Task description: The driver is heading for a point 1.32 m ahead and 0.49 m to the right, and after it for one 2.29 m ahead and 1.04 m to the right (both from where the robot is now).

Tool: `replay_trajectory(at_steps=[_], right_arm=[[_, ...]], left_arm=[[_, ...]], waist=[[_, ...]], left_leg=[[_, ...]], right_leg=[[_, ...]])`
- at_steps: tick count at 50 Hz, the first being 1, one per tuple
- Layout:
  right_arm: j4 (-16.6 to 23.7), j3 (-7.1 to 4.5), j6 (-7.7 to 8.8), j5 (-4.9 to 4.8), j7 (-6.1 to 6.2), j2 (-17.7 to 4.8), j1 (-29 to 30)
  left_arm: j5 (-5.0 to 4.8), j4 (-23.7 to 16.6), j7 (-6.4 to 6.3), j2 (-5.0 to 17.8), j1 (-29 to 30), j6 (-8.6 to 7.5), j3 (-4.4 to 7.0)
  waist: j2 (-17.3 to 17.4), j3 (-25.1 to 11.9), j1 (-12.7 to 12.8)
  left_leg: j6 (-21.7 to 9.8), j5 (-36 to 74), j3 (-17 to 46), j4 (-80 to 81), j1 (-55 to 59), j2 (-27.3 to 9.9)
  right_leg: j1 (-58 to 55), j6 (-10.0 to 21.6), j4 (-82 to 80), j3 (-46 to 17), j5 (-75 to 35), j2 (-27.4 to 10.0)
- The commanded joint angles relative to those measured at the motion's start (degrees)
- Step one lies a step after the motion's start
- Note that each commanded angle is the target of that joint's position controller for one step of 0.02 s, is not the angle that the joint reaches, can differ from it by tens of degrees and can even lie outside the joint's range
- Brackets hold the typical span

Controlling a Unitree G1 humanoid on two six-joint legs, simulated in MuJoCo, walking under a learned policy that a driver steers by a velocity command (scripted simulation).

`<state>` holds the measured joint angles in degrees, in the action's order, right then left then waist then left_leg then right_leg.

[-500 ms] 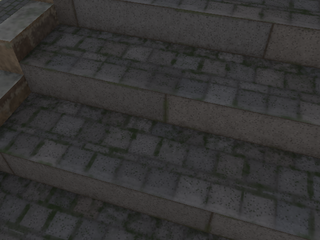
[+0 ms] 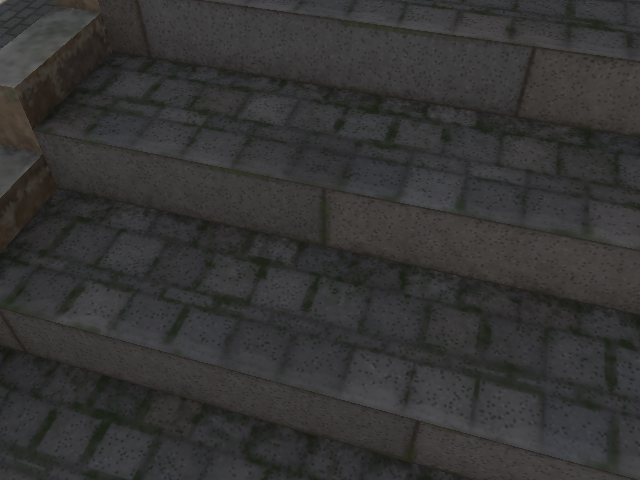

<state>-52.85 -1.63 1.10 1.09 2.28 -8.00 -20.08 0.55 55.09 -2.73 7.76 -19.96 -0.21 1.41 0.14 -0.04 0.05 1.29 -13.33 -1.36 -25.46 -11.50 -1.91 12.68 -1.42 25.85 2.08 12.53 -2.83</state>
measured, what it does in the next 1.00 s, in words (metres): stands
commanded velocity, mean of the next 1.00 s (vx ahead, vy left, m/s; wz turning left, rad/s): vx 0.00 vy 0.00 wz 0.00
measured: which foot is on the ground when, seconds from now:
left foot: down 0.00-1.00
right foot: down 0.00-1.00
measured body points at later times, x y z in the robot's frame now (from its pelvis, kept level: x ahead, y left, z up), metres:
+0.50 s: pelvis +0.00 +0.00 +0.00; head +0.00 +0.00 +0.45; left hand -0.02 +0.21 -0.16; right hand -0.01 -0.21 -0.16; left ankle +0.00 +0.13 -0.74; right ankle +0.01 -0.14 -0.74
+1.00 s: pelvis +0.00 +0.00 +0.00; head +0.01 -0.01 +0.45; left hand -0.03 +0.20 -0.16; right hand -0.02 -0.21 -0.16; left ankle +0.00 +0.13 -0.74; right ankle +0.01 -0.14 -0.74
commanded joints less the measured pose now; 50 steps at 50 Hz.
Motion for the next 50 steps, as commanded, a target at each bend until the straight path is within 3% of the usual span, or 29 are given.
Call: replay_trajectory(at_steps=[1,22,50], right_arm=[[1.30,-0.69,0.44,-0.05,0.19,-3.90,-3.17],[-2.55,0.19,0.47,-0.13,0.24,-2.25,-6.57],[-4.92,1.03,0.45,-0.40,0.25,-2.09,-7.41]], left_arm=[[-0.01,-0.73,-0.18,3.88,-3.49,-0.33,0.67],[-0.19,2.98,-0.21,2.07,-6.37,-0.23,-0.13],[-0.27,5.52,-0.24,1.39,-7.63,-0.53,-0.50]], waist=[[-0.33,3.76,0.04],[-0.30,4.82,0.17],[-0.22,4.96,0.02]], left_leg=[[-2.46,2.36,2.57,5.73,-2.79,-3.24],[-2.76,3.08,2.39,6.14,-3.21,-3.38],[-2.56,4.43,2.00,6.64,-2.13,-3.99]], right_leg=[[1.42,3.09,-6.12,-3.23,1.45,-3.21],[1.74,3.62,-6.47,-3.39,1.36,-3.20],[0.47,3.58,-6.96,-3.27,-1.31,-3.31]])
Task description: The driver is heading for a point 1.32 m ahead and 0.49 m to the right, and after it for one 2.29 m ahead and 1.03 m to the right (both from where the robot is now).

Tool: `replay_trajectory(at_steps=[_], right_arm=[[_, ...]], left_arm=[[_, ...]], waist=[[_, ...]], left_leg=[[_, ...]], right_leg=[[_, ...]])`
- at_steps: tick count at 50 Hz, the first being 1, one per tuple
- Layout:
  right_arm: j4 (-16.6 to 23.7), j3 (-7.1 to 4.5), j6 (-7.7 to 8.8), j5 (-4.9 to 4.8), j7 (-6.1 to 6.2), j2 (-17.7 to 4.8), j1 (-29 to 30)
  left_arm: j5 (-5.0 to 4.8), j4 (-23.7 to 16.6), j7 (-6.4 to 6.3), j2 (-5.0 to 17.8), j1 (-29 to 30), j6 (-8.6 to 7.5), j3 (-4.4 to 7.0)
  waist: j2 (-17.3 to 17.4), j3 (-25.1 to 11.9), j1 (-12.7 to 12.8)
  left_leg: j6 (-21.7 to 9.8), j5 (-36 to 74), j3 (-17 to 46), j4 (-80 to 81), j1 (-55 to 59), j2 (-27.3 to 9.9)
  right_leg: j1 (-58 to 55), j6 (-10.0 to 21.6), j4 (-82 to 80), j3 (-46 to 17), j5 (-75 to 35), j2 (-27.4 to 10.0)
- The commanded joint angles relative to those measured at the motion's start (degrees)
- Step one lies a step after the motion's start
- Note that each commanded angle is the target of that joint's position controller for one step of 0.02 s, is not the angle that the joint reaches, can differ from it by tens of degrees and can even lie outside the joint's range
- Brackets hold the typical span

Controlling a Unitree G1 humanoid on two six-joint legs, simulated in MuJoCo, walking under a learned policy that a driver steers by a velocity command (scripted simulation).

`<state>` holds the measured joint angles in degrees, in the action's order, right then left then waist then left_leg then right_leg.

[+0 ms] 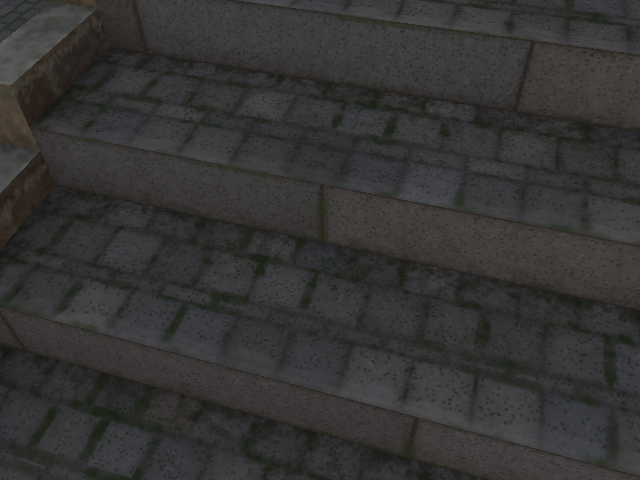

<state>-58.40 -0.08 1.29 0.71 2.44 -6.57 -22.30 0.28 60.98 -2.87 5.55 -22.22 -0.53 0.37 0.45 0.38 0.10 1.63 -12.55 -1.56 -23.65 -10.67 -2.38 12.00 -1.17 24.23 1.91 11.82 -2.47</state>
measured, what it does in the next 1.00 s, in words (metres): climbs: right foot 0.16 m higher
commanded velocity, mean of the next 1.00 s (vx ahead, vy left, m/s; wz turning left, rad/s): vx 0.65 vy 0.00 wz -0.06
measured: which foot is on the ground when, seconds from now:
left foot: down 0.00-0.76, up 0.78-1.00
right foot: down 0.00-0.32, up 0.34-0.72, down 0.74-1.00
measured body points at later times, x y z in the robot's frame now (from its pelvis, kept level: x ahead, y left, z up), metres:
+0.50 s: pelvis +0.06 +0.03 -0.02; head +0.06 +0.03 +0.43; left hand +0.23 +0.23 -0.13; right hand -0.03 -0.18 -0.16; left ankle -0.01 +0.10 -0.74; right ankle +0.02 -0.09 -0.46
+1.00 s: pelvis +0.40 -0.03 +0.14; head +0.39 -0.02 +0.59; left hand +0.29 +0.21 -0.01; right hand +0.63 -0.22 +0.10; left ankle +0.45 +0.09 -0.29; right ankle +0.32 -0.07 -0.58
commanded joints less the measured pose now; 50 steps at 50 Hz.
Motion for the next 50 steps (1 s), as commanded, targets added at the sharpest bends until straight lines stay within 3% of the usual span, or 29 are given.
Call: replay_trajectory(at_steps=[1,6,8,10,12,14,16,17,18,19,20,22,23,25,27,29,31,33,35,36,37,38,39,40,41,42,44,45,50], right_arm=[[0.57,-0.50,0.26,-0.02,0.09,-3.52,-5.20],[0.28,-0.40,0.28,-0.03,0.13,-3.48,-5.41],[0.81,-1.04,-0.12,-0.01,0.03,-4.76,-5.85],[3.59,-1.27,-0.70,0.66,-0.42,-4.79,-1.34],[7.23,-0.33,-0.19,1.37,-1.22,-1.09,4.70],[7.31,-0.99,1.18,0.98,-2.19,-2.12,-1.65],[2.30,-2.05,1.93,-0.44,-1.88,-3.68,-16.22],[-1.03,-2.34,2.05,0.01,-1.21,-3.93,-22.79],[-2.62,-2.35,1.88,0.10,-0.75,-4.92,-27.77],[0.72,-2.68,1.68,0.77,-0.27,-9.29,-18.27],[3.08,-3.57,2.38,1.15,-0.47,-11.49,-9.63],[1.09,-2.00,4.63,1.14,-2.18,-5.84,-8.28],[-0.32,-1.58,5.46,1.11,-2.61,-4.87,-9.38],[-5.40,-0.42,6.54,1.42,-3.19,-2.20,-14.32],[-6.92,-0.23,7.12,2.09,-3.82,-3.23,-14.82],[-6.68,0.42,7.43,0.74,-3.68,-3.59,-11.84],[-6.19,1.19,6.31,-1.10,-1.98,-3.01,-11.19],[-5.46,1.14,5.77,-3.09,-0.57,-4.91,-11.98],[-3.58,-1.03,6.69,-3.95,-0.07,-13.13,-12.56],[-2.02,-2.78,7.09,-2.58,-0.74,-17.25,-10.05],[-1.19,-4.59,7.88,-2.86,-2.39,-19.57,-8.53],[0.92,-4.98,8.37,-2.07,-3.14,-16.89,-4.03],[7.28,-3.83,9.44,-1.15,-5.71,-5.49,1.45],[11.58,-3.54,10.20,2.03,-5.40,-3.15,5.35],[13.97,-3.12,9.97,2.38,-5.96,-1.67,5.19],[15.60,-2.66,9.74,3.36,-5.71,-0.60,7.87],[19.91,-0.37,7.09,2.38,-4.97,3.75,11.56],[21.96,1.43,5.56,3.27,-4.73,6.99,12.74],[30.89,4.44,3.50,1.73,-2.30,5.44,28.82]], left_arm=[[-0.01,-0.33,-0.10,3.59,-5.41,-0.22,0.53],[-0.05,-0.14,-0.13,3.53,-5.66,-0.19,0.47],[-0.21,-0.37,-0.14,6.87,-6.22,0.43,1.79],[0.24,-2.21,0.23,10.40,-5.09,1.38,3.37],[0.07,-2.98,0.36,9.97,-5.41,1.35,3.96],[0.20,-5.23,0.54,11.35,4.87,0.25,4.58],[1.02,-8.12,1.02,10.29,15.15,-0.44,4.60],[1.48,-8.97,1.56,7.52,17.65,-1.05,4.12],[0.61,-11.21,2.06,1.55,22.33,-2.69,2.43],[0.54,-12.82,3.09,-0.01,15.65,-3.57,2.09],[0.76,-14.32,3.44,1.32,15.14,-4.31,2.17],[2.67,-18.43,3.13,-0.36,23.09,-5.59,0.53],[2.88,-19.42,3.21,-0.52,22.72,-5.08,0.13],[1.54,-22.45,2.98,-3.75,26.65,-3.74,-1.60],[0.27,-26.26,2.34,-5.55,31.07,-2.75,-3.05],[-0.70,-29.90,2.56,-4.48,36.85,-1.94,-4.19],[-1.44,-31.26,3.41,-0.60,38.91,-1.12,-4.63],[-1.72,-30.38,3.58,-0.89,36.11,-0.68,-4.44],[-2.33,-25.29,2.74,0.82,22.56,-0.35,-2.87],[-1.13,-23.21,2.12,4.11,11.79,-0.43,-1.08],[0.43,-22.83,1.59,8.78,6.63,-0.65,0.51],[2.07,-19.23,1.94,14.97,0.59,-1.40,3.05],[1.98,-14.39,1.75,19.78,-2.11,-2.31,4.87],[0.56,-13.32,1.94,16.53,4.12,-3.33,5.11],[0.00,-11.45,2.70,10.54,9.45,-3.98,3.58],[-0.36,-7.80,3.17,5.10,8.30,-4.59,2.82],[1.39,-2.27,3.08,-0.05,5.26,-5.36,1.60],[1.34,-0.04,3.61,0.66,2.51,-5.88,1.64],[0.92,-0.38,3.61,6.17,-2.69,-8.16,0.43]], waist=[[-0.52,4.56,-0.03],[-0.50,4.74,-0.03],[-2.75,3.14,0.07],[-7.02,9.35,1.77],[-13.14,8.00,3.93],[-12.21,3.79,-2.49],[-2.31,4.20,-11.44],[9.53,3.43,-13.70],[18.41,1.07,-15.12],[18.70,-1.46,-7.10],[16.04,2.59,-2.62],[1.16,2.22,-2.31],[-1.74,0.52,-1.37],[0.13,3.72,-2.16],[0.91,7.60,-1.04],[-0.91,11.58,1.14],[-0.96,13.12,-0.46],[0.19,6.59,-1.11],[7.56,-9.70,5.50],[12.83,-13.77,11.39],[14.87,-17.78,14.59],[9.77,-18.16,16.00],[-12.98,-15.12,11.33],[-9.90,-11.20,7.01],[-3.39,-5.58,1.05],[3.52,-2.23,-0.40],[0.99,1.27,-3.20],[-0.51,1.47,-4.21],[0.26,8.52,-2.56]], left_leg=[[-2.90,3.65,2.18,4.85,-2.95,-3.54],[-2.85,3.53,2.13,4.98,-2.96,-3.61],[-4.10,-13.94,-0.41,1.19,-4.04,0.35],[-5.10,-24.09,-1.96,-6.82,-15.42,2.23],[-4.65,-11.76,-6.16,-22.52,-19.21,2.77],[-6.01,-8.58,-3.33,-25.81,-8.61,-1.29],[-7.29,-11.87,-7.37,-3.24,9.49,2.40],[-6.37,-9.97,-3.01,0.37,18.99,0.44],[-6.40,-15.62,14.89,1.60,23.22,-8.44],[-11.11,-38.07,39.93,16.47,17.24,-18.44],[-15.16,-46.98,49.37,21.96,12.50,-24.73],[-15.59,-27.68,31.73,13.43,11.29,-20.19],[-13.17,-26.42,24.48,11.03,9.86,-16.74],[-12.33,-24.87,20.57,11.27,7.11,-14.71],[-11.62,-23.84,17.37,13.50,4.26,-14.77],[-9.27,-23.87,11.48,19.85,-6.15,-12.23],[-11.26,-9.92,5.53,32.20,-17.24,-8.43],[-12.97,22.26,-0.02,33.25,-11.23,-7.50],[-14.91,94.57,-5.21,12.40,0.57,-10.34],[-15.40,109.91,-2.84,-2.80,9.35,-14.74],[-14.44,109.18,-2.45,-17.67,10.59,-14.71],[-13.27,90.70,0.12,-35.78,1.26,-10.07],[-10.25,20.29,5.74,-60.58,-27.35,6.58],[-11.51,14.31,17.74,-79.36,-36.88,6.81],[-11.19,19.12,12.74,-86.81,-39.65,4.52],[-11.60,19.48,9.48,-89.36,-41.22,2.39],[-11.64,10.81,6.83,-101.73,-50.33,1.51],[-12.51,7.47,6.27,-104.48,-54.95,0.17],[-8.99,-4.69,-2.42,-96.35,-63.28,-2.78]], right_leg=[[1.12,3.34,-5.36,-3.10,-0.62,-3.68],[1.03,3.38,-5.45,-3.11,-0.54,-3.71],[1.91,5.61,-6.15,-4.03,20.50,-2.00],[5.68,9.56,-8.95,-11.21,39.61,-5.53],[7.06,14.01,-14.91,-21.33,41.93,-13.10],[17.33,15.13,-15.71,-19.09,32.33,-13.49],[26.48,12.91,0.34,-7.85,26.75,-5.66],[34.19,12.75,20.81,-2.83,20.18,-1.06],[46.41,11.27,47.29,-2.64,14.87,4.81],[52.38,10.47,60.94,-10.54,5.95,3.79],[60.31,9.01,75.43,-8.02,0.93,0.54],[70.18,8.32,101.59,-5.37,0.28,-1.12],[69.92,8.79,102.43,-4.57,1.30,-2.21],[75.62,10.98,113.21,-4.06,5.54,-0.68],[80.63,12.25,117.27,-4.28,10.31,-0.51],[74.91,11.83,102.50,-0.14,9.11,-2.13],[56.04,9.86,76.88,8.32,5.96,-3.26],[36.28,10.85,61.13,13.69,8.62,-1.44],[15.73,11.91,56.39,16.18,15.80,7.21],[13.51,13.21,51.32,13.18,21.29,7.45],[6.05,13.97,41.14,9.20,25.05,8.70],[-1.06,15.03,28.46,-7.60,34.37,2.70],[-9.92,18.54,-0.11,-45.86,48.10,-9.63],[-6.00,12.33,-12.80,-58.90,47.41,-13.11],[1.87,11.76,-9.45,-52.26,45.38,-14.04],[7.65,13.01,-5.66,-43.16,36.47,-13.07],[12.30,14.53,-4.46,-29.17,21.82,-8.79],[11.41,13.37,-4.72,-23.76,18.03,-6.64],[18.98,12.86,-15.08,-17.54,5.13,-3.07]])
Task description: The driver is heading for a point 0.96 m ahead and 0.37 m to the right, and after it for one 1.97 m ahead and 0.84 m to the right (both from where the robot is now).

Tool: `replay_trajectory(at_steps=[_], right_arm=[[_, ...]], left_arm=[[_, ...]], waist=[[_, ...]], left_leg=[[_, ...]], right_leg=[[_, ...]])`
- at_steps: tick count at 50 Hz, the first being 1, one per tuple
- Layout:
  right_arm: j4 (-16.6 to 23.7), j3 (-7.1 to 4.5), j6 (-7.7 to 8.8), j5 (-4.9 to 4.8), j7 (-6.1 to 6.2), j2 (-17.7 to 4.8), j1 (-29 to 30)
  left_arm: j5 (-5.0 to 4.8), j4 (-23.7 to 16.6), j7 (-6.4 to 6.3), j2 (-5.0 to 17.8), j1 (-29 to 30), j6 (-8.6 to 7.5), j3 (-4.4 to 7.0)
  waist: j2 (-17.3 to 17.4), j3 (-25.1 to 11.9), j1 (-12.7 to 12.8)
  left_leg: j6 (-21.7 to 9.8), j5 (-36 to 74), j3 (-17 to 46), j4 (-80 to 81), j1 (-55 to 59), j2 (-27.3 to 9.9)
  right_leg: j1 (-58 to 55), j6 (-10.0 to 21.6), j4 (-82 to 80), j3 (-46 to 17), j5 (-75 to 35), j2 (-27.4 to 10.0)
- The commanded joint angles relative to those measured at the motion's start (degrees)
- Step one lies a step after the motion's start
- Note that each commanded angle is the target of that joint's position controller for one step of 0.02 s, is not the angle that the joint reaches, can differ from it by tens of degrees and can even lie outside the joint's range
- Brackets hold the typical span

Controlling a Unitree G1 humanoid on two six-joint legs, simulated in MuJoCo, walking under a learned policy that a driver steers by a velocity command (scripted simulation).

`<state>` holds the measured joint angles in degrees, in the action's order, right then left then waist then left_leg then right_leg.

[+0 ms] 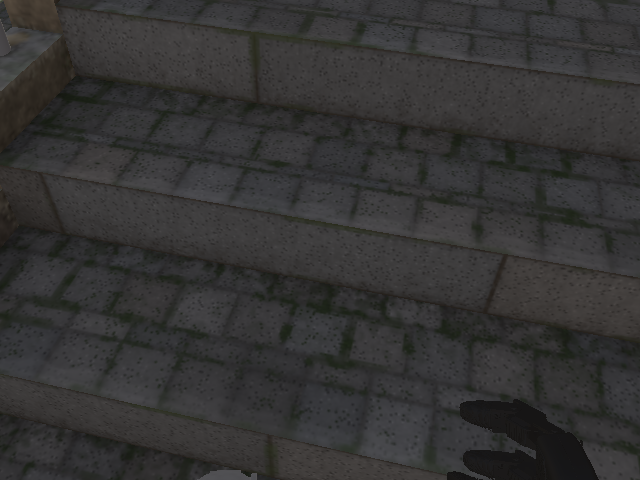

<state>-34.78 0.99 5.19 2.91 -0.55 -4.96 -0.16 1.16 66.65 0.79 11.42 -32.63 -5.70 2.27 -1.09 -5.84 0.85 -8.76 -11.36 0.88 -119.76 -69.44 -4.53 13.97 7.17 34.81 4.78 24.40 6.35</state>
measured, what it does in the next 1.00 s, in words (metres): climbs, turning right: left foot 0.16 m higher, then right foot 0.16 m higher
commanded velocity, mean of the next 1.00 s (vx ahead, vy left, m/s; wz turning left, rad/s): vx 0.99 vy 0.00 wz -0.83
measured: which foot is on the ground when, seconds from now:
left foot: up 0.00-0.14, down 0.16-0.56, up 0.58-0.94, down 0.96-1.00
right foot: down 0.00-0.18, up 0.20-0.56, down 0.58-0.94, up 0.96-1.00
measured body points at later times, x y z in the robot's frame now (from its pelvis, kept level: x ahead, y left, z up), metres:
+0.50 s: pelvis +0.42 -0.03 +0.19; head +0.45 -0.05 +0.63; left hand +0.78 +0.00 +0.21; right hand +0.24 -0.23 +0.05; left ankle +0.29 +0.12 -0.55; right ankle +0.53 -0.18 -0.31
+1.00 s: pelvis +0.82 -0.23 +0.41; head +0.84 -0.25 +0.86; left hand +1.04 -0.05 +0.29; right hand +0.90 -0.54 +0.39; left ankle +0.95 -0.20 -0.23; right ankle +0.62 -0.18 -0.22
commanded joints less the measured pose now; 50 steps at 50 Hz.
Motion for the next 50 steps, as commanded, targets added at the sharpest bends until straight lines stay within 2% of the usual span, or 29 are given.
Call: replay_trajectory(at_steps=[1,4,5,7,8,9,10,11,12,14,16,18,23,25,27,28,29,30,31,34,36,40,42,44,46,47,48,49,50], right_arm=[[8.26,3.48,-0.39,-0.34,1.07,3.42,8.87],[13.20,4.91,-0.22,-0.27,0.20,0.63,16.53],[11.74,4.68,0.16,-1.85,-0.14,1.43,14.37],[6.81,-0.10,-0.86,-3.53,0.96,-7.40,-8.64],[4.26,-2.99,-0.98,-2.71,1.07,-12.96,-17.91],[-0.07,-5.67,-0.06,-1.68,1.47,-19.28,-23.94],[-0.74,-7.24,-0.04,-1.06,2.05,-22.50,-18.63],[-1.77,-6.78,-0.74,-1.43,1.56,-16.60,-12.27],[-5.95,-5.13,-0.03,-2.53,1.20,-9.51,-9.49],[-15.42,-2.85,1.60,-0.49,0.93,-0.77,-13.78],[-20.99,-2.82,2.73,-0.11,-0.17,-0.03,-18.01],[-21.98,-2.37,4.37,0.03,-0.82,-1.11,-14.79],[-24.51,-2.64,3.65,-1.44,-0.16,-9.00,-21.50],[-18.72,-4.10,3.77,-5.70,2.85,-18.42,-21.71],[-12.77,-8.10,3.82,-6.58,2.66,-31.88,-15.96],[-9.43,-8.93,4.16,-5.99,0.18,-29.83,-12.32],[-8.22,-7.94,4.29,-3.76,-2.01,-20.16,-13.65],[-0.06,-6.48,4.75,-1.54,-4.56,-13.73,-12.94],[5.74,-4.56,5.18,1.62,-4.28,-9.22,-9.65],[11.62,0.66,3.43,3.33,-0.57,-0.94,-3.31],[9.94,1.14,1.24,2.11,0.56,-2.54,-6.51],[20.40,4.55,-0.06,2.72,2.08,3.77,16.10],[22.11,3.95,-1.26,2.25,1.72,0.67,17.27],[16.26,1.71,-1.04,0.15,2.33,-2.71,2.24],[10.40,-1.94,-1.69,-1.19,3.75,-8.62,-14.25],[9.37,-4.02,-1.44,-1.90,4.51,-12.79,-19.43],[3.69,-5.71,-0.90,-1.79,3.19,-17.53,-23.85],[1.10,-6.30,-1.69,-0.70,3.03,-18.94,-18.36],[2.58,-6.19,-1.04,-0.44,1.80,-14.56,-10.08]], left_arm=[[-0.14,-5.33,-0.38,1.07,4.57,-2.85,-1.42],[-2.57,-5.99,-2.71,1.70,-0.95,-1.00,-1.07],[-4.07,-8.53,-3.32,1.74,-0.66,-1.27,-1.49],[-1.73,-13.57,-2.68,16.05,4.54,-3.40,3.13],[-1.82,-15.91,-1.31,17.98,10.39,-4.65,5.04],[-2.24,-18.90,0.56,11.39,14.19,-6.57,5.03],[-2.42,-24.97,1.88,4.13,14.83,-6.98,4.56],[-0.33,-27.29,1.93,1.30,17.22,-6.70,4.28],[1.38,-29.86,1.80,-3.45,20.63,-5.74,2.78],[1.95,-32.92,1.10,-8.22,24.26,-1.99,0.35],[-0.08,-34.31,0.61,-12.15,22.67,1.61,-2.01],[-1.17,-38.08,-0.70,-9.75,29.80,3.30,-2.52],[-0.68,-42.86,-3.09,-4.83,41.10,5.47,-3.28],[-0.09,-39.60,-0.25,1.71,34.86,5.40,-2.10],[-2.15,-33.58,-1.21,8.03,10.58,6.30,1.45],[-1.11,-33.62,-0.57,11.02,4.11,5.34,2.64],[-2.26,-35.15,0.29,13.93,17.04,4.15,5.04],[-1.63,-35.20,0.04,17.50,25.06,5.28,6.16],[-0.23,-34.97,-1.04,16.96,23.58,6.11,5.77],[0.96,-23.36,-1.35,10.32,13.37,2.36,4.04],[0.53,-22.10,-1.00,7.45,13.87,0.94,2.54],[-0.13,-14.72,0.27,7.35,3.77,-1.45,1.98],[-1.14,-17.59,-1.75,9.06,8.96,0.13,2.41],[-3.22,-21.70,-1.88,12.67,13.63,-1.00,4.03],[-4.24,-24.27,-1.32,19.30,17.38,-3.40,7.27],[-2.76,-24.83,-0.28,17.59,18.02,-5.14,7.79],[0.27,-26.49,1.48,10.37,26.08,-7.23,6.10],[-0.33,-29.64,2.69,-0.72,15.32,-6.66,3.88],[0.87,-30.82,1.99,-0.18,12.53,-5.31,2.87]], waist=[[0.70,13.45,-2.08],[3.01,7.67,1.65],[5.44,-0.84,0.01],[-10.82,-17.49,-13.39],[-9.46,-23.29,-18.75],[1.97,-26.29,-17.45],[20.48,-24.66,-12.10],[9.68,-17.83,-7.28],[1.36,-7.35,-3.70],[-4.25,4.00,0.65],[1.37,8.76,3.49],[3.11,15.14,5.77],[-0.50,15.29,6.75],[-0.37,-0.41,8.19],[8.19,-19.54,19.20],[13.71,-21.02,18.13],[5.48,-13.54,11.38],[-13.18,-13.89,4.37],[-3.83,-17.59,2.32],[6.33,2.74,-0.78],[6.87,6.95,-3.75],[2.76,12.60,-0.58],[4.46,8.19,-1.48],[0.85,-5.73,-6.96],[-4.26,-18.31,-15.97],[-2.05,-20.00,-18.67],[11.46,-17.23,-20.69],[24.35,-16.41,-8.20],[12.55,-13.04,-2.87]], left_leg=[[1.53,-8.89,-5.42,-4.14,-10.12,-0.92],[2.32,-11.11,-11.11,37.56,21.17,-0.65],[2.90,-10.27,-16.35,45.71,42.21,5.84],[1.71,-18.07,-7.00,53.33,57.68,7.91],[0.61,-18.13,-2.94,62.55,63.50,6.29],[-0.47,-31.06,15.69,76.48,74.47,-3.77],[-6.17,-31.96,51.13,97.82,76.79,-18.78],[-6.78,-37.42,51.47,100.15,70.81,-20.14],[-5.70,-39.15,42.55,96.86,62.65,-18.59],[-0.88,-23.08,22.71,94.97,51.89,-16.04],[3.55,-9.45,8.13,100.28,52.59,-14.08],[6.67,-0.32,-4.25,108.55,47.59,-13.56],[6.29,29.32,-21.19,117.61,48.10,-4.99],[3.16,78.24,-22.29,111.90,47.00,-5.25],[0.44,112.22,-18.74,82.97,60.40,-8.99],[0.99,105.40,-13.01,65.46,63.61,-11.36],[4.53,39.32,-8.96,43.76,54.79,-3.01],[8.12,3.07,-2.41,10.73,26.11,9.70],[6.97,3.96,5.35,-4.61,16.77,8.01],[4.90,-3.75,5.45,-14.56,0.68,5.28],[5.16,-7.08,2.97,-10.48,-0.07,3.64],[2.67,-24.49,-0.06,-2.82,-8.69,1.64],[4.83,-14.81,-6.62,23.15,18.63,0.78],[4.65,-8.46,-10.39,37.75,58.54,6.57],[4.22,-11.09,-5.16,52.45,64.58,7.64],[0.96,-21.82,6.10,68.11,67.94,4.09],[-0.75,-10.66,10.50,74.89,71.10,0.97],[-7.33,4.45,47.28,94.22,72.59,-12.78],[-9.74,-11.69,54.49,96.20,68.65,-16.04]], right_leg=[[10.82,5.73,-25.64,-21.95,-13.22,-12.74],[11.56,7.43,-37.68,-16.75,-39.14,-10.47],[14.40,7.18,-32.62,-14.81,-71.01,-9.63],[-3.15,8.89,-6.51,-17.75,-111.09,-14.90],[-7.00,6.94,10.17,-18.48,-109.84,-14.58],[5.63,4.65,29.49,-18.10,-74.75,-6.50],[26.22,1.22,60.12,-15.98,-27.52,1.42],[34.57,1.36,76.70,-16.09,-28.97,-2.64],[40.05,2.32,80.46,-13.49,-32.68,-5.42],[47.91,4.83,89.06,-12.93,-24.43,-7.38],[57.32,5.06,95.28,-13.27,-12.93,-7.42],[58.49,4.53,87.94,-12.25,-5.14,-8.23],[51.90,4.74,65.73,4.04,1.08,-4.62],[14.93,2.98,47.26,13.21,-6.88,1.07],[-3.33,2.08,43.11,7.94,-5.46,4.19],[-7.79,3.55,26.33,-0.28,-1.24,3.53],[-5.10,8.05,6.34,-15.20,-1.19,2.45],[-13.83,16.28,-7.09,-48.98,-11.55,-7.91],[-14.84,17.95,-14.76,-60.32,6.97,-11.71],[-1.77,11.37,-13.64,-44.74,-6.11,-7.55],[4.81,8.10,-13.24,-33.92,-16.46,-6.47],[10.86,5.91,-21.23,-28.88,-14.37,-5.36],[21.12,8.29,-35.16,-25.98,-31.31,-6.26],[25.73,7.48,-28.20,-21.87,-80.31,-8.14],[4.39,4.27,-2.74,-21.55,-114.67,-10.92],[3.02,1.93,17.37,-24.29,-102.99,-10.01],[8.63,0.46,40.99,-20.07,-48.68,0.19],[27.40,-2.17,62.75,-21.48,-15.66,7.33],[33.55,-1.73,74.57,-20.07,-17.05,3.71]])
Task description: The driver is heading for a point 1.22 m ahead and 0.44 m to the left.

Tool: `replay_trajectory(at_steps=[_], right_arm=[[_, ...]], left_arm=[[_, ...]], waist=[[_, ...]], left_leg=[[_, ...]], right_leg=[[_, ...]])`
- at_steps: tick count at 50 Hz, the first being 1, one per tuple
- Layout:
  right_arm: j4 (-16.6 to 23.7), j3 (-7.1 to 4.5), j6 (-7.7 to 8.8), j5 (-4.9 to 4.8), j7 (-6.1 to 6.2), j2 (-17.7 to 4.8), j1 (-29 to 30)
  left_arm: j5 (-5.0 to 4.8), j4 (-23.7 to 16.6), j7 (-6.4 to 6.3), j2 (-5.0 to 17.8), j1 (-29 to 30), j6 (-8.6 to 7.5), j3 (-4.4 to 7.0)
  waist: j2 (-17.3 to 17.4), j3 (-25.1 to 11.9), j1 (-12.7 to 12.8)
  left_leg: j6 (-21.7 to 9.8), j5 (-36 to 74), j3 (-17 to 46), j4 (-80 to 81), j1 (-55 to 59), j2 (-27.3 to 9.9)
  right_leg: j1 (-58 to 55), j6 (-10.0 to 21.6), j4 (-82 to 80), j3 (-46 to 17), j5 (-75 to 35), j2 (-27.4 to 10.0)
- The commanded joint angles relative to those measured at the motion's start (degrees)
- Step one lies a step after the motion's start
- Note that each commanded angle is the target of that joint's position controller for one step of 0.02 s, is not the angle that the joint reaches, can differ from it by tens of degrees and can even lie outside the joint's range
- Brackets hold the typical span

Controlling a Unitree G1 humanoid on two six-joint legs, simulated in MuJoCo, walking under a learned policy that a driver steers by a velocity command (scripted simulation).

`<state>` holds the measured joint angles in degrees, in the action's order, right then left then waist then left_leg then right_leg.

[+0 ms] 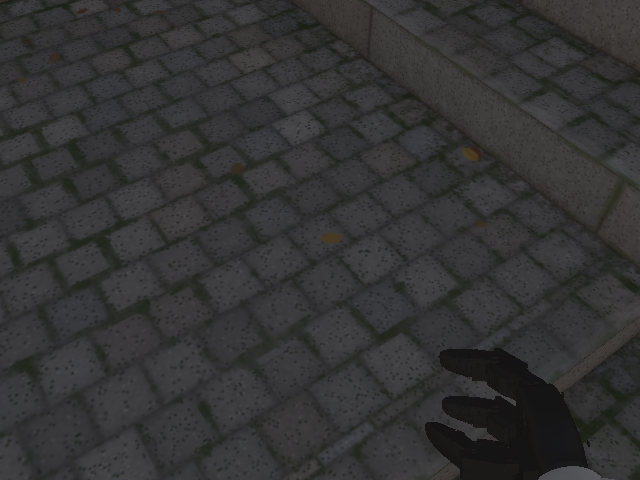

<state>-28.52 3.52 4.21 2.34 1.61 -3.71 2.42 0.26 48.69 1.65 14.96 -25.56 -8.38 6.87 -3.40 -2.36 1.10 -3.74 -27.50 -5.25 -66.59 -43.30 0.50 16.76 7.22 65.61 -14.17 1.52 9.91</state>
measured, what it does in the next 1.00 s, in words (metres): climbs, turning left: right foot 0.16 m higher, then left foot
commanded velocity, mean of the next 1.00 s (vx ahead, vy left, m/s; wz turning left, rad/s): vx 1.00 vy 0.00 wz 0.53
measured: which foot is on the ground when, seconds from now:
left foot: down 0.00-0.36, up 0.38-0.78, down 0.80-1.00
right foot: up 0.00-0.32, down 0.34-0.80, up 0.82-1.00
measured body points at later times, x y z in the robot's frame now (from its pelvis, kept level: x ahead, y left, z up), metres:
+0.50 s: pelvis +0.44 +0.03 +0.21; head +0.44 +0.05 +0.66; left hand +0.56 +0.28 +0.09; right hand +0.55 -0.23 +0.10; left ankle +0.29 +0.08 -0.29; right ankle +0.46 -0.08 -0.47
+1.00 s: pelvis +0.86 +0.22 +0.25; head +0.89 +0.22 +0.70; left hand +0.90 +0.52 +0.18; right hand +1.02 -0.02 +0.12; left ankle +0.82 +0.22 -0.47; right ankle +0.95 +0.07 -0.38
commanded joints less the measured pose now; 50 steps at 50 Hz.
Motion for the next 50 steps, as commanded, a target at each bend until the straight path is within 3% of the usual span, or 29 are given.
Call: replay_trajectory(at_steps=[1,3,5,7,9,12,13,14,15,16,17,18,19,20,22,23,25,28,30,33,36,39,40,41,42,43,44,46,50], right_arm=[[-7.11,-7.26,0.88,-0.90,-1.19,-9.55,-10.32],[-16.15,-5.89,2.67,-0.40,-1.90,-3.12,-17.10],[-23.98,-6.01,3.63,-0.57,-2.61,-2.56,-24.92],[-24.53,-5.60,4.52,-0.87,-3.25,-3.46,-22.18],[-25.91,-5.85,5.16,-1.38,-2.78,-7.29,-23.87],[-30.64,-6.59,4.73,-2.63,0.12,-10.20,-39.39],[-30.11,-6.62,3.30,-3.14,0.29,-10.24,-39.64],[-27.60,-6.46,3.08,-4.43,0.85,-11.26,-35.70],[-25.79,-7.15,4.20,-3.96,0.35,-15.49,-37.92],[-22.82,-9.94,5.84,-3.55,-1.06,-25.73,-33.34],[-19.79,-12.43,6.71,-4.02,-2.28,-30.41,-26.15],[-16.98,-11.70,7.94,-5.31,-4.31,-23.51,-26.12],[-13.11,-11.07,8.33,-5.10,-5.31,-17.27,-22.20],[-11.25,-10.97,7.38,-3.37,-4.54,-13.16,-23.32],[-7.90,-8.66,3.92,-0.65,-2.58,-6.36,-18.93],[-5.68,-7.68,2.42,0.55,-2.27,-5.52,-15.08],[-3.40,-5.82,-0.39,-0.78,-3.20,-2.50,-16.40],[-2.15,-6.26,-3.33,-2.08,-3.30,-5.88,-13.40],[-1.04,-6.81,-4.35,-0.88,-4.25,-9.67,-8.82],[-1.45,-6.10,-4.48,-0.08,-6.71,-10.06,-7.07],[-2.45,-7.04,-3.79,-1.28,-6.96,-13.62,-5.81],[-6.81,-10.28,-2.95,-1.54,-4.87,-20.20,-22.91],[-10.32,-12.00,-2.74,-0.85,-3.69,-22.53,-31.56],[-10.83,-12.96,-3.01,-1.57,-3.29,-25.55,-25.55],[-7.78,-13.69,-3.87,-0.35,-3.26,-31.90,-22.81],[-6.68,-13.72,-4.12,-0.51,-2.54,-30.52,-25.13],[-8.23,-12.93,-3.26,-1.16,-2.09,-27.47,-24.47],[-9.25,-11.49,-1.26,-1.51,-1.55,-24.02,-22.50],[-10.35,-9.89,0.45,-1.71,-1.56,-22.11,-23.96]], left_arm=[[2.90,-14.95,0.48,-5.57,9.92,-1.60,-3.01],[3.90,-17.13,-0.14,-8.64,17.88,1.33,-5.34],[2.88,-19.38,-1.17,-12.22,21.31,3.87,-7.38],[1.82,-22.21,-1.13,-9.69,26.47,4.81,-7.71],[2.74,-25.71,-1.54,-8.26,33.50,5.45,-7.87],[3.31,-31.04,-0.79,-10.87,46.49,3.73,-10.07],[2.61,-30.49,0.12,-11.16,45.66,3.85,-10.80],[0.48,-30.25,1.03,-12.64,40.21,3.17,-11.56],[-0.96,-26.82,0.60,-9.51,32.54,3.30,-9.61],[-0.17,-25.07,-0.44,-5.86,16.13,4.53,-6.86],[0.58,-22.07,-1.86,1.08,5.18,6.25,-3.65],[2.38,-20.02,-2.25,9.50,1.80,4.99,-0.80],[2.19,-19.61,-1.82,11.73,3.64,5.10,0.40],[2.32,-19.59,-1.02,7.21,11.21,5.25,-0.12],[0.00,-10.91,-1.01,-1.32,14.25,2.51,-2.16],[0.71,-7.05,-1.31,-5.79,13.39,1.46,-3.77],[2.61,-1.30,-1.78,-9.08,8.69,-0.66,-4.57],[2.68,1.25,-2.10,-5.50,8.37,-2.03,-4.17],[2.12,1.11,-2.27,-1.82,11.34,-2.20,-3.61],[0.81,0.97,-2.94,4.30,10.94,-2.69,-2.70],[1.14,0.60,-2.60,10.78,4.73,-1.31,-1.30],[1.51,-2.00,-2.82,14.80,3.91,3.13,0.41],[1.70,-3.25,-2.74,14.02,4.66,3.78,0.35],[2.82,-5.70,-2.21,4.30,7.39,3.66,-1.58],[1.64,-13.64,-1.81,4.39,6.24,2.40,-2.17],[1.75,-15.12,-1.54,5.96,10.43,0.74,-2.52],[1.46,-15.33,-1.61,6.16,12.84,-0.23,-3.01],[3.35,-15.29,-1.87,5.02,14.39,0.49,-3.95],[3.70,-18.36,-1.91,4.77,18.80,4.26,-4.95]], waist=[[8.02,-7.42,-0.69],[0.14,2.61,-0.92],[2.14,6.49,0.64],[3.23,12.50,3.30],[5.95,11.19,3.00],[4.38,8.94,-3.62],[0.81,4.62,-3.45],[1.15,-1.55,-0.33],[2.28,-12.04,1.19],[12.88,-20.03,11.09],[12.87,-27.13,18.79],[0.03,-31.68,16.22],[-13.07,-35.04,14.43],[-5.03,-28.64,8.46],[9.31,-6.48,2.36],[6.34,-2.80,1.22],[1.65,0.51,-1.97],[4.82,7.49,-5.43],[3.75,9.92,-6.29],[5.61,8.53,-5.51],[1.29,4.57,-3.87],[-3.99,-5.24,-11.91],[-0.78,-8.10,-15.60],[11.00,-2.15,-8.97],[14.78,-12.29,-4.49],[7.23,-14.53,-6.69],[2.63,-6.96,-5.68],[-4.04,-1.25,-1.84],[-2.70,5.98,0.05]], left_leg=[[-13.45,-3.97,54.98,42.84,36.97,-19.13],[-9.19,0.24,35.41,41.76,31.57,-15.41],[-4.85,13.31,21.51,44.64,29.53,-12.82],[-2.81,20.65,12.54,52.06,21.94,-10.92],[-5.04,36.78,10.68,58.52,20.00,-8.87],[-8.10,39.40,11.77,64.61,39.87,-9.97],[-8.88,42.48,9.17,68.05,34.03,-6.66],[-8.97,62.95,7.26,68.36,23.89,-6.78],[-9.58,89.92,9.32,59.87,22.54,-8.67],[-9.55,111.64,11.21,46.62,27.51,-12.57],[-6.91,112.74,13.09,28.22,29.59,-12.70],[-4.46,78.55,13.72,4.96,18.89,-4.68],[-2.39,26.06,13.53,-26.01,9.88,6.58],[-2.15,24.87,16.88,-43.84,2.15,3.42],[-3.58,22.10,12.41,-44.51,-6.99,-3.03],[-2.83,23.60,12.90,-44.29,-4.78,-5.12],[-5.03,13.09,16.87,-45.05,-11.85,-5.44],[-5.40,7.97,16.72,-28.17,-17.40,-6.54],[-4.25,16.01,10.75,-11.22,-11.04,-6.44],[-4.50,29.80,0.52,10.39,6.38,-5.66],[-6.09,25.07,-6.91,19.38,13.30,0.12],[-9.21,15.58,-6.75,27.18,33.35,6.17],[-10.55,13.73,-2.11,31.43,48.27,6.72],[-11.44,16.98,12.27,28.82,54.97,-1.21],[-22.28,12.59,41.57,40.42,65.86,-11.06],[-22.54,8.99,48.47,48.31,64.56,-13.76],[-20.95,10.98,47.28,50.82,56.31,-13.61],[-17.09,15.45,37.83,51.13,41.37,-8.30],[-17.68,18.34,33.21,55.25,26.44,-5.89]], right_leg=[[37.30,-0.73,48.36,1.66,4.66,-2.18],[48.53,2.04,57.83,2.08,11.04,-3.46],[55.94,3.88,63.24,0.70,15.52,-3.25],[54.78,2.76,47.73,3.89,22.44,-4.74],[51.93,1.27,43.58,14.90,24.00,-6.67],[63.89,1.22,37.24,22.56,37.63,-12.90],[46.07,1.40,22.83,25.55,32.58,-12.31],[16.18,2.54,5.11,24.43,18.49,-11.04],[-3.61,1.02,5.97,27.40,18.18,-4.60],[-14.85,0.61,3.36,21.53,20.20,-4.09],[-20.40,1.15,-3.12,14.09,25.35,-6.84],[-28.06,5.20,-18.17,-9.42,41.83,-19.29],[-27.24,8.46,-40.51,-39.70,48.28,-32.43],[-20.59,8.56,-45.00,-42.70,45.35,-34.25],[-6.05,7.15,-41.77,-22.27,35.72,-31.31],[0.36,5.96,-39.95,-18.09,23.68,-29.39],[-3.51,4.39,-41.12,-10.92,20.36,-29.08],[-5.42,-0.77,-52.00,4.92,14.48,-29.48],[-0.31,-3.57,-58.50,18.24,9.23,-24.78],[0.54,-3.49,-63.83,30.81,2.12,-19.27],[-16.29,-3.00,-55.63,32.55,-38.76,-21.67],[-20.42,-3.40,-25.71,30.36,-57.39,-24.76],[-9.68,-4.44,-6.20,29.65,-43.76,-22.61],[12.72,-6.07,14.68,26.15,17.46,-12.67],[29.78,-8.62,29.58,17.89,24.37,-7.31],[32.58,-8.31,30.11,10.61,18.96,-10.47],[33.37,-8.09,25.56,9.79,16.82,-12.79],[26.92,-8.30,15.90,8.84,17.91,-15.95],[25.41,-10.91,0.07,9.78,22.22,-18.37]])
